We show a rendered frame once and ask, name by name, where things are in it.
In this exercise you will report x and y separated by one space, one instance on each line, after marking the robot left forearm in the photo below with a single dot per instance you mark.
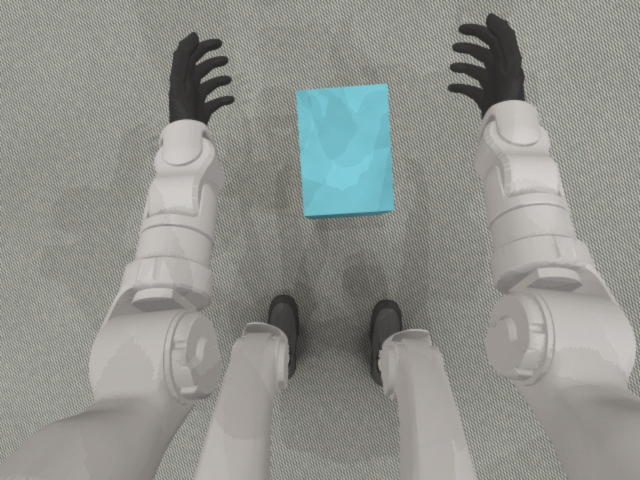
171 269

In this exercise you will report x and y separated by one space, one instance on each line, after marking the right robot upper arm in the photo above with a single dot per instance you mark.
570 356

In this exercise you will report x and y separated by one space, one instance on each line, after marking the robot left hand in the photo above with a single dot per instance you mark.
186 94

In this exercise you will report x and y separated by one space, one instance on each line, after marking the robot right hand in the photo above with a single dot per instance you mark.
503 77

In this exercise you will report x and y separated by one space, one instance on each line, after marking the right robot foot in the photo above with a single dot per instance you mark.
386 320

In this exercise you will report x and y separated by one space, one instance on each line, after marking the robot right forearm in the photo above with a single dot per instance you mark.
527 212

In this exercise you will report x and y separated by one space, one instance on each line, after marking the carton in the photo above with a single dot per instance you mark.
345 151

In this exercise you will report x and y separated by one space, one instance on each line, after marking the left robot upper arm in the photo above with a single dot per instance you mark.
147 372

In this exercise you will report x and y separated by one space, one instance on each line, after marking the robot foot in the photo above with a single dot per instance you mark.
283 314
386 320

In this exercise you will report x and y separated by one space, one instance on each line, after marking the left robot foot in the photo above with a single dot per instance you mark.
283 314

